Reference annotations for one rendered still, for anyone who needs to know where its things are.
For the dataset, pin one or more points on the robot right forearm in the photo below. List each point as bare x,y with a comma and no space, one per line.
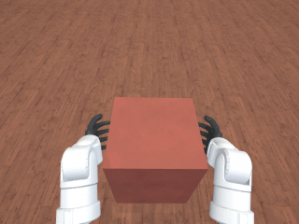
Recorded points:
232,183

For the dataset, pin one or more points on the left robot hand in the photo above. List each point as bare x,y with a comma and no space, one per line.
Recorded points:
93,127

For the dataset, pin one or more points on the robot left forearm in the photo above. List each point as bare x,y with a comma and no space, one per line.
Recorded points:
79,202

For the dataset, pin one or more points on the right robot hand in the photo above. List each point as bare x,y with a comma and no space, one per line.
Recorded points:
213,131

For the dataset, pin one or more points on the carton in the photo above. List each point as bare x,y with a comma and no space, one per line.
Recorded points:
154,152

